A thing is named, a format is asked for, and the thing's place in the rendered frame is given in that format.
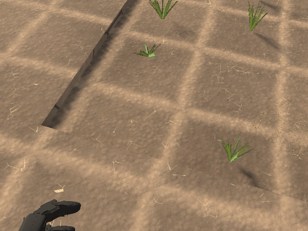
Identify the robot left hand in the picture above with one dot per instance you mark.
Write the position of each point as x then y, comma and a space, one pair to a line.
47, 212

